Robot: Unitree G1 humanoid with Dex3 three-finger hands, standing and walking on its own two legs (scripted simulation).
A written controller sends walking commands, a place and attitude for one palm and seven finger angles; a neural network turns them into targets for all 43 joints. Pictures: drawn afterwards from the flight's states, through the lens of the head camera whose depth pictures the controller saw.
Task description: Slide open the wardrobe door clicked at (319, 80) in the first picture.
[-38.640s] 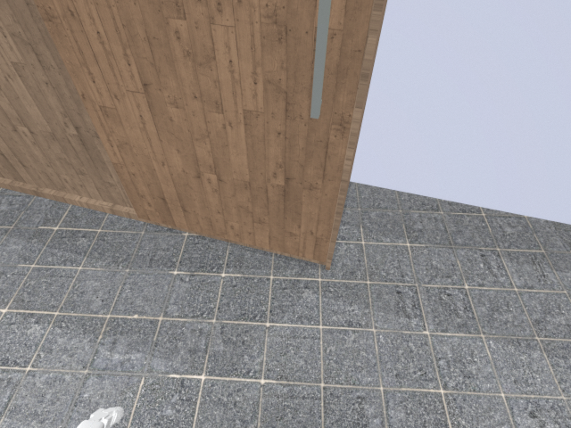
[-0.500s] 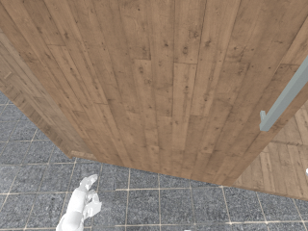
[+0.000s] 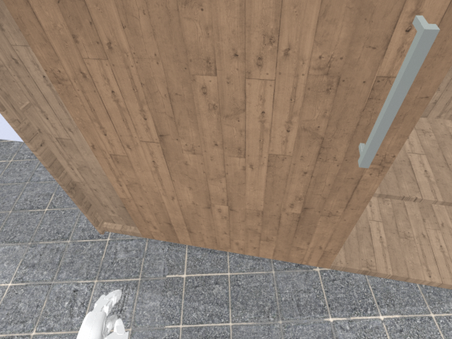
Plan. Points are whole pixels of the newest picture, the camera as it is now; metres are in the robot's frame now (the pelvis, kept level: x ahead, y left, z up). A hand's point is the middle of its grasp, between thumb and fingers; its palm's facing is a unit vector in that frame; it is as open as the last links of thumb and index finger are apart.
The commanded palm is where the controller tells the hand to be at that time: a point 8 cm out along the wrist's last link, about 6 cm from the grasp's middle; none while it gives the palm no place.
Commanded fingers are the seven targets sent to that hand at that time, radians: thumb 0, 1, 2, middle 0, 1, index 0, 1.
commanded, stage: stop stepping back and stand still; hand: right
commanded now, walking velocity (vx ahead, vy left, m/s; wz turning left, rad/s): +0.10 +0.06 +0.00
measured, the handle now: (387, 104) +0.52 -0.26 +0.15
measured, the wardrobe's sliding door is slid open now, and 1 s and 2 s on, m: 0.60 0.60 0.60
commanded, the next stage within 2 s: let the arm hang, fingers relaxed in 0.70 s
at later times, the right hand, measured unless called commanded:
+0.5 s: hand (439, 228) +0.24 -0.24 +0.17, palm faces +0.38 +0.82 -0.43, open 7.4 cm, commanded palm +0.17 -0.29 +0.19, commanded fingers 0.00 -0.90 -0.90 0.20 0.30 0.20 0.30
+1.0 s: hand out of the picture +0.17 -0.22 -0.11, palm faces +0.02 +0.95 -0.32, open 7.4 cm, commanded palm none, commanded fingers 0.00 -0.90 -0.90 0.20 0.30 0.20 0.30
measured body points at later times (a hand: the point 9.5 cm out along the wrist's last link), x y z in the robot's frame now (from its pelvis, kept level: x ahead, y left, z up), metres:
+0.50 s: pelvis +0.03 +0.01 +0.01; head +0.06 +0.00 +0.46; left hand +0.21 +0.24 -0.06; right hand +0.22 -0.28 +0.19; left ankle +0.02 +0.14 -0.72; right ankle +0.01 -0.11 -0.72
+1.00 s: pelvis +0.02 +0.00 +0.00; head +0.04 +0.01 +0.45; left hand +0.15 +0.26 -0.12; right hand +0.17 -0.27 -0.08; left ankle +0.02 +0.14 -0.72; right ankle +0.01 -0.11 -0.72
